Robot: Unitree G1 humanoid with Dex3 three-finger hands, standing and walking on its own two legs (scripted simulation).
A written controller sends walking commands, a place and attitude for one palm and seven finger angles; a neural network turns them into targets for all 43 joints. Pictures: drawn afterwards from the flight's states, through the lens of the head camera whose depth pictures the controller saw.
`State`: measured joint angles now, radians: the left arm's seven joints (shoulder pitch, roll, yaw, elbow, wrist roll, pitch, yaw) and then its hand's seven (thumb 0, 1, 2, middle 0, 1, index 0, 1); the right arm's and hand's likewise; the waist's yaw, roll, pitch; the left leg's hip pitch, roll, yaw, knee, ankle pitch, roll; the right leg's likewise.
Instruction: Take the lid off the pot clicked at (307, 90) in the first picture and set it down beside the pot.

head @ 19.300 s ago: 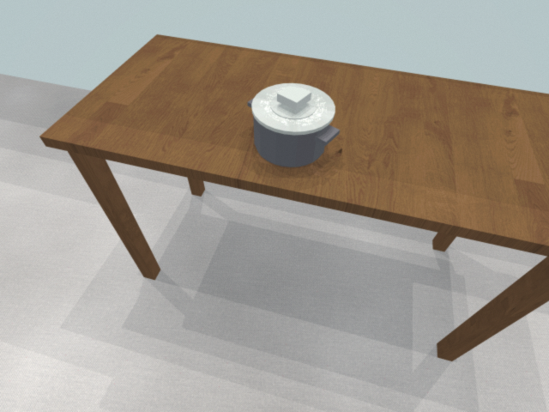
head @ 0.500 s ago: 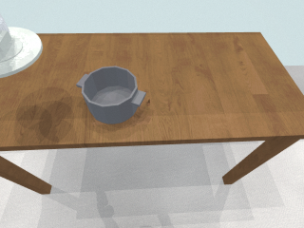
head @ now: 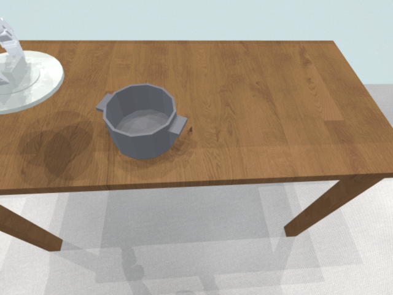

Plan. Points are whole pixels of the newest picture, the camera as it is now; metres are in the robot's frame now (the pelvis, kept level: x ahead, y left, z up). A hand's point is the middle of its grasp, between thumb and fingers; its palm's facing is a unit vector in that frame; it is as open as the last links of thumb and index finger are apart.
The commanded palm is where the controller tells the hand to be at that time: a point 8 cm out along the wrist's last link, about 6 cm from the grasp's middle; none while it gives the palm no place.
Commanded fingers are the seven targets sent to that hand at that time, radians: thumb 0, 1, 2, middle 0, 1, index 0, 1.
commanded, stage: lower the lid onto the table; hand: left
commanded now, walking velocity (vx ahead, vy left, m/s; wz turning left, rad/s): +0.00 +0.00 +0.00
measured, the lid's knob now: (4, 67) +0.50 +0.33 +0.18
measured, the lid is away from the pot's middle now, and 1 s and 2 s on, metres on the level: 0.22 0.22 0.23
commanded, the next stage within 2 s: none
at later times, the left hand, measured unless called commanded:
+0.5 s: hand (0, 83) +0.46 +0.32 +0.17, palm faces -0.41 -0.12 -0.90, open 8.6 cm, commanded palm +0.50 +0.32 +0.24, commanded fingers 0.00 0.57 1.05 -0.90 -1.11 -0.75 -1.01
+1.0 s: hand (9, 96) +0.46 +0.33 +0.14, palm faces -0.43 -0.12 -0.89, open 8.6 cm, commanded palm +0.50 +0.33 +0.20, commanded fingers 0.00 0.57 1.05 -0.90 -1.11 -0.75 -1.01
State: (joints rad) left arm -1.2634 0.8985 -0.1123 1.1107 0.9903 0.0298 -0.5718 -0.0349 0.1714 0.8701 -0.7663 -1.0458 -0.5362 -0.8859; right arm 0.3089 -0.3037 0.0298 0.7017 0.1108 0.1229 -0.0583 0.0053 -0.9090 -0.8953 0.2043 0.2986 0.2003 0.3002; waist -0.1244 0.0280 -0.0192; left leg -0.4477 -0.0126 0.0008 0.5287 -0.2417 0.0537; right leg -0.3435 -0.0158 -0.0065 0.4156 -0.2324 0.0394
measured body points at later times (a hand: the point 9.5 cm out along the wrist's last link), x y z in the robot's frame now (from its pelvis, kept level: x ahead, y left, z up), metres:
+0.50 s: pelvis +0.00 +0.00 +0.00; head +0.07 +0.01 +0.44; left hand +0.48 +0.33 +0.23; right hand +0.02 -0.28 -0.12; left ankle +0.01 +0.08 -0.74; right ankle -0.02 -0.15 -0.74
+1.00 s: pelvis -0.01 +0.00 -0.01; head +0.07 +0.02 +0.44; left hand +0.48 +0.33 +0.20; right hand +0.01 -0.28 -0.12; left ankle +0.01 +0.08 -0.74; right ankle -0.02 -0.15 -0.74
